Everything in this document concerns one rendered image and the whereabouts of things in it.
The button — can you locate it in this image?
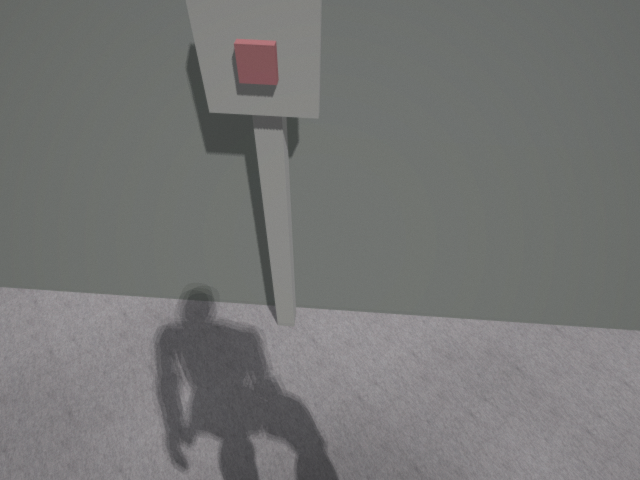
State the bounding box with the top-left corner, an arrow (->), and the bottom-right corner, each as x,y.
234,39 -> 279,85

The panel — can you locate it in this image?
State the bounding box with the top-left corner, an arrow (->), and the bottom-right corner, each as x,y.
186,0 -> 322,326

